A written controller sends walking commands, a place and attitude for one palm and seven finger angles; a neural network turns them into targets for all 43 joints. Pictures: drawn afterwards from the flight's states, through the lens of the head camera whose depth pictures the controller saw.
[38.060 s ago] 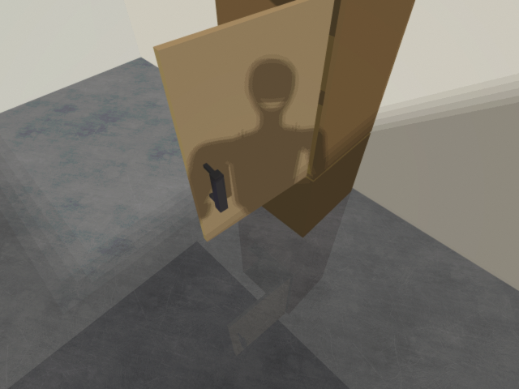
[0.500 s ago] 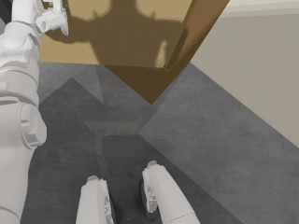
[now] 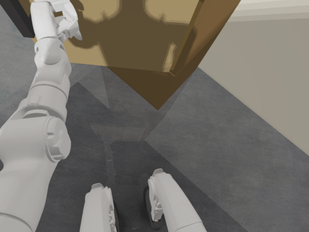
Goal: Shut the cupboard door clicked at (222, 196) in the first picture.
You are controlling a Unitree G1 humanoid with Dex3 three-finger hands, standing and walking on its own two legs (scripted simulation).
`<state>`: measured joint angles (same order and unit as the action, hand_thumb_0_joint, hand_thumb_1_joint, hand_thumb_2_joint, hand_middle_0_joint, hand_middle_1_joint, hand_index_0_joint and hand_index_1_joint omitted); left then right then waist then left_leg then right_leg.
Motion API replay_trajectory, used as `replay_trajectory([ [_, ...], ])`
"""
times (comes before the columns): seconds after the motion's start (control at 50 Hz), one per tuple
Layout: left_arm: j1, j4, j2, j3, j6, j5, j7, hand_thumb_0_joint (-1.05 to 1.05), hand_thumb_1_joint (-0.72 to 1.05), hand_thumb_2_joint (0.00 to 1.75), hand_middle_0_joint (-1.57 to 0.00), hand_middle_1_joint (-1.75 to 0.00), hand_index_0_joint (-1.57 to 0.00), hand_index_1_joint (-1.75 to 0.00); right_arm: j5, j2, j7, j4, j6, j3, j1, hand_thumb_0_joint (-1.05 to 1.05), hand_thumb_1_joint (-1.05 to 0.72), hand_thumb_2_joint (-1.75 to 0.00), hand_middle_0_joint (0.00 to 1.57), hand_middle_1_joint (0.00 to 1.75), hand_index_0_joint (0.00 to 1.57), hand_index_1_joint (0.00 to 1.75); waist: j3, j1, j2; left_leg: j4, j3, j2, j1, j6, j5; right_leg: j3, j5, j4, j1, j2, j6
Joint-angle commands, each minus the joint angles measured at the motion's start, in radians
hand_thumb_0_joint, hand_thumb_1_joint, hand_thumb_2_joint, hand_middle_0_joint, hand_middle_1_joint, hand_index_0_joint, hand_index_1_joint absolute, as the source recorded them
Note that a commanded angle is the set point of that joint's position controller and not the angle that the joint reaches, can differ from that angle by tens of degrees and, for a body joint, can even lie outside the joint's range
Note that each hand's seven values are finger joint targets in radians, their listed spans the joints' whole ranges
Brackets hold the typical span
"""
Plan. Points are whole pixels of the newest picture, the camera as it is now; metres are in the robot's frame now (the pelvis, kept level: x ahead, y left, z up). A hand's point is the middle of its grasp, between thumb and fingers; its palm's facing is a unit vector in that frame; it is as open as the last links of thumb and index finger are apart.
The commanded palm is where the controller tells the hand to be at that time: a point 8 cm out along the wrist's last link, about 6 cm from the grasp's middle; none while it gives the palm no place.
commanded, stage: pull the fist back off the door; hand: left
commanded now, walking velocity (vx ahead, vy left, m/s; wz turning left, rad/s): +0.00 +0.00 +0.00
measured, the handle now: (18, 4) +0.65 +0.20 +0.06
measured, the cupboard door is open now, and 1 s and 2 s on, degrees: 39 39 39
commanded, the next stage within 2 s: draw the hand back to the body in 0.54 s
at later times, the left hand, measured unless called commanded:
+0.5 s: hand (78, 51) +0.52 +0.08 +0.06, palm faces +0.08 -1.00 +0.00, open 3.1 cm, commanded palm +0.50 +0.12 +0.06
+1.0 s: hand (22, 72) +0.43 +0.15 +0.14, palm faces +0.15 -0.99 -0.03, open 3.1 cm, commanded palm +0.39 +0.19 +0.14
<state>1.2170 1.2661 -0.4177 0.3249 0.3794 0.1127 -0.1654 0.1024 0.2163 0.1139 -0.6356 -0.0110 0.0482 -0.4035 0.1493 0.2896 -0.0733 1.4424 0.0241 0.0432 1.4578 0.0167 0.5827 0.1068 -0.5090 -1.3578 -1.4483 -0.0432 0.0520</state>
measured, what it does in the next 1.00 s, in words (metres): rises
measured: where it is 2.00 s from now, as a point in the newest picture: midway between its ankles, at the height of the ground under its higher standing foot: (134, 223)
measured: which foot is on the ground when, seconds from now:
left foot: down 0.00-1.00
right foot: down 0.00-1.00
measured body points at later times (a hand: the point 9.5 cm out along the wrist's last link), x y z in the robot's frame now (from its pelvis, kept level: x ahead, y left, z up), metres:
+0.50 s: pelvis +0.02 +0.01 +0.02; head +0.18 +0.02 +0.44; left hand +0.51 +0.14 +0.06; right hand +0.04 -0.26 -0.09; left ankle +0.03 +0.11 -0.58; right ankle +0.05 -0.09 -0.58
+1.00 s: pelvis +0.03 +0.00 +0.09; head +0.11 -0.01 +0.53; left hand +0.41 +0.20 +0.14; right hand +0.10 -0.24 -0.04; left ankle +0.03 +0.11 -0.58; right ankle +0.05 -0.09 -0.58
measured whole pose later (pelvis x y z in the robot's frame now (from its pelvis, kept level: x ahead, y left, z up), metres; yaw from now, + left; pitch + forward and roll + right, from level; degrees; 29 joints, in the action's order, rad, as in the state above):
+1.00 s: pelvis +0.03 +0.00 +0.09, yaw +2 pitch +18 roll -1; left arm 0.40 0.68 -0.16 0.14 0.43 -0.12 -0.06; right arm -0.01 0.23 0.02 -0.59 0.06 0.01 -0.37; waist 0.15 0.06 -0.04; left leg 1.04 -0.02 0.01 0.86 0.02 0.49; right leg 0.05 -0.45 -1.01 -0.88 -0.03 0.04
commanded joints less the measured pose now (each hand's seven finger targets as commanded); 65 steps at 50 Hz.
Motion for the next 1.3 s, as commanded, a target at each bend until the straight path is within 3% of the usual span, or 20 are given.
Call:
replay_trajectory([
  [0.0, 0.460, -0.172, -0.174, 0.044, 0.063, -0.055, 0.014, 0.00, 0.90, 0.90, -1.30, -1.50, -1.30, -1.50, -0.014, 0.211, -0.017, 0.024, 0.002, -0.079, -0.243, 0.00, -0.90, -0.90, 0.20, 0.30, 0.20, 0.30, 0.617, 0.016, -0.103, -0.181, 0.034, -0.030, -0.363, 0.020, -0.282, -0.111, 0.273, 0.227, 0.516, -0.003, -0.035],
  [0.02, 0.426, -0.170, -0.201, 0.076, 0.078, -0.060, 0.010, 0.00, 0.90, 0.90, -1.30, -1.50, -1.30, -1.50, -0.012, 0.209, -0.021, 0.027, 0.000, -0.075, -0.244, 0.00, -0.90, -0.90, 0.20, 0.30, 0.20, 0.30, 0.617, -0.003, -0.092, -0.187, 0.030, -0.030, -0.360, 0.021, -0.290, -0.113, 0.287, 0.223, 0.533, -0.003, -0.032],
  [0.1, 0.286, -0.142, -0.115, 0.036, 0.140, -0.048, -0.002, 0.00, 0.90, 0.90, -1.30, -1.50, -1.30, -1.50, -0.006, 0.193, -0.012, 0.037, -0.004, -0.079, -0.221, 0.00, -0.90, -0.90, 0.20, 0.30, 0.20, 0.30, 0.514, -0.015, -0.029, -0.194, 0.013, -0.034, -0.305, 0.022, -0.279, -0.116, 0.299, 0.227, 0.534, 0.000, -0.033],
  [0.2, 0.167, -0.165, -0.001, -0.031, 0.188, -0.059, 0.015, 0.00, 0.90, 0.90, -1.30, -1.50, -1.30, -1.50, -0.014, 0.195, -0.004, 0.039, 0.004, -0.100, -0.204, 0.00, -0.90, -0.90, 0.20, 0.30, 0.20, 0.30, 0.499, -0.032, 0.001, -0.215, 0.004, -0.042, -0.358, 0.017, -0.299, -0.109, 0.329, 0.230, 0.533, 0.002, -0.030],
  [0.32, 0.299, -0.365, 0.105, -0.114, 0.255, -0.096, 0.003, 0.00, 0.90, 0.90, -1.30, -1.50, -1.30, -1.50, -0.016, 0.195, -0.013, 0.030, 0.012, -0.123, -0.172, 0.00, -0.90, -0.90, 0.20, 0.30, 0.20, 0.30, 0.580, -0.021, -0.082, -0.222, 0.037, -0.037, -0.553, 0.005, -0.349, -0.089, 0.321, 0.216, 0.444, 0.011, -0.030],
  [0.4, 0.246, -0.468, 0.114, -0.122, 0.317, -0.086, -0.029, 0.00, 0.90, 0.90, -1.30, -1.50, -1.30, -1.50, -0.012, 0.190, -0.016, 0.026, 0.013, -0.137, -0.147, 0.00, -0.90, -0.90, 0.20, 0.30, 0.20, 0.30, 0.729, -0.062, -0.131, -0.218, 0.053, -0.034, -0.684, -0.015, -0.480, -0.082, 0.399, 0.185, 0.466, 0.014, -0.027],
  [0.42, 0.222, -0.468, 0.128, -0.139, 0.322, -0.076, -0.036, 0.00, 0.90, 0.90, -1.30, -1.50, -1.30, -1.50, -0.009, 0.188, -0.016, 0.023, 0.014, -0.136, -0.146, 0.00, -0.90, -0.90, 0.20, 0.30, 0.20, 0.30, 0.714, -0.064, -0.159, -0.217, 0.049, -0.035, -0.700, -0.018, -0.513, -0.080, 0.417, 0.183, 0.454, 0.014, -0.026],
  [0.5, 0.123, -0.272, 0.129, -0.142, 0.273, -0.026, -0.067, 0.00, 0.90, 0.90, -1.30, -1.50, -1.30, -1.50, -0.014, 0.185, -0.022, 0.013, 0.044, -0.125, -0.120, 0.00, -0.90, -0.90, 0.20, 0.30, 0.20, 0.30, 0.501, -0.044, -0.004, -0.244, 0.030, -0.043, -0.520, 0.000, -0.354, -0.084, 0.342, 0.220, 0.486, 0.014, -0.035],
  [0.62, 0.159, -0.227, 0.112, -0.098, 0.250, -0.067, -0.076, 0.00, 0.90, 0.90, -1.30, -1.50, -1.30, -1.50, -0.016, 0.181, -0.040, 0.038, 0.047, -0.113, -0.085, 0.00, -0.90, -0.90, 0.20, 0.30, 0.20, 0.30, 0.508, -0.050, 0.033, -0.250, 0.017, -0.056, -0.452, 0.010, -0.296, -0.100, 0.324, 0.232, 0.532, 0.018, -0.033],
  [0.64, 0.152, -0.238, 0.124, -0.098, 0.261, -0.079, -0.069, 0.00, 0.90, 0.90, -1.30, -1.50, -1.30, -1.50, -0.015, 0.179, -0.039, 0.038, 0.043, -0.112, -0.078, 0.00, -0.90, -0.90, 0.20, 0.30, 0.20, 0.30, 0.540, -0.057, 0.018, -0.244, 0.016, -0.056, -0.468, 0.007, -0.316, -0.101, 0.342, 0.225, 0.535, 0.019, -0.034],
  [0.7, -0.007, -0.420, 0.030, -0.032, 0.302, -0.097, -0.032, 0.00, 0.90, 0.90, -1.30, -1.50, -1.30, -1.50, -0.026, 0.177, -0.039, 0.091, 0.045, -0.118, -0.064, 0.00, -0.90, -0.90, 0.20, 0.30, 0.20, 0.30, 0.716, -0.161, -0.025, -0.280, -0.002, -0.059, -0.584, -0.003, -0.436, -0.115, 0.471, 0.224, 0.699, 0.020, -0.025],
  [0.74, -0.124, -0.519, 0.044, -0.062, 0.292, -0.100, 0.000, 0.00, 0.90, 0.90, -1.30, -1.50, -1.30, -1.50, -0.040, 0.170, -0.036, 0.114, 0.051, -0.118, -0.061, 0.00, -0.90, -0.90, 0.20, 0.30, 0.20, 0.30, 0.738, -0.187, -0.040, -0.310, -0.007, -0.055, -0.648, -0.007, -0.496, -0.114, 0.534, 0.244, 0.756, 0.018, -0.025],
  [0.8, -0.277, -0.639, 0.087, -0.123, 0.216, -0.122, 0.044, 0.00, 0.90, 0.90, -1.30, -1.50, -1.30, -1.50, -0.071, 0.164, -0.046, 0.147, 0.065, -0.121, -0.052, 0.00, -0.90, -0.90, 0.20, 0.30, 0.20, 0.30, 0.634, -0.190, 0.038, -0.386, -0.027, -0.055, -0.652, 0.003, -0.441, -0.117, 0.530, 0.333, 0.859, 0.013, -0.033],
  [0.9, -0.412, -0.837, 0.151, -0.175, 0.114, -0.247, 0.103, 0.00, 0.90, 0.90, -1.30, -1.50, -1.30, -1.50, -0.115, 0.160, -0.095, 0.168, 0.043, -0.115, -0.016, 0.00, -0.90, -0.90, 0.20, 0.30, 0.20, 0.30, 0.442, -0.175, 0.182, -0.501, -0.043, -0.061, -0.690, 0.020, -0.335, -0.126, 0.459, 0.499, 0.965, 0.014, -0.052],
  [1.0, -0.516, -0.868, 0.173, -0.239, 0.133, -0.237, 0.150, 0.00, 0.90, 0.90, -1.30, -1.50, -1.30, -1.50, -0.117, 0.153, -0.120, 0.146, 0.002, -0.099, 0.041, 0.00, -0.90, -0.90, 0.20, 0.30, 0.20, 0.30, 0.233, -0.188, 0.091, -0.578, -0.027, -0.054, -0.781, 0.017, -0.267, -0.108, 0.320, 0.558, 0.876, 0.022, -0.041],
  [1.04, -0.615, -0.891, 0.161, -0.245, 0.128, -0.230, 0.171, 0.00, 0.90, 0.90, -1.30, -1.50, -1.30, -1.50, -0.122, 0.149, -0.121, 0.155, -0.007, -0.094, 0.062, 0.00, -0.90, -0.90, 0.20, 0.30, 0.20, 0.30, 0.223, -0.216, 0.006, -0.611, -0.027, -0.056, -0.849, 0.011, -0.284, -0.100, 0.314, 0.571, 0.880, 0.024, -0.030],
  [1.14, -0.859, -1.005, 0.104, -0.182, 0.037, -0.292, 0.217, 0.00, 0.90, 0.90, -1.16, -1.35, -1.16, -1.35, -0.144, 0.149, -0.126, 0.229, -0.015, -0.082, 0.137, 0.00, -0.90, -0.90, 0.20, 0.30, 0.20, 0.30, 0.208, -0.287, 0.037, -0.698, -0.032, -0.055, -0.902, 0.006, -0.321, -0.095, 0.336, 0.623, 1.013, 0.028, -0.027],
  [1.16, -0.834, -1.100, 0.025, -0.233, -0.011, -0.196, 0.165, 0.00, 0.90, 0.90, -1.13, -1.32, -1.13, -1.32, -0.149, 0.125, -0.147, 0.255, 0.030, -0.094, 0.181, 0.00, -0.90, -0.90, 0.20, 0.30, 0.20, 0.30, 0.251, -0.277, 0.081, -0.751, -0.045, -0.055, -0.956, 0.007, -0.323, -0.156, 0.314, 0.680, 1.099, 0.052, -0.029],
  [1.2, -0.880, -1.209, 0.021, -0.202, -0.072, -0.198, 0.117, 0.00, 0.90, 0.90, -1.08, -1.26, -1.08, -1.26, -0.151, 0.115, -0.175, 0.285, 0.048, -0.088, 0.211, 0.00, -0.90, -0.90, 0.20, 0.30, 0.20, 0.30, 0.193, -0.274, 0.115, -0.781, -0.045, -0.051, -0.973, 0.013, -0.322, -0.154, 0.309, 0.727, 1.138, 0.061, -0.039],
  [1.28, -0.916, -1.337, -0.012, -0.188, -0.146, -0.180, 0.069, 0.00, 0.90, 0.90, -0.97, -1.14, -0.97, -1.14, -0.151, 0.107, -0.208, 0.279, 0.044, -0.065, 0.265, 0.00, -0.90, -0.90, 0.20, 0.30, 0.20, 0.30, 0.105, -0.277, 0.042, -0.856, -0.035, -0.039, -1.082, 0.015, -0.357, -0.134, 0.336, 0.790, 1.159, 0.054, -0.032],
])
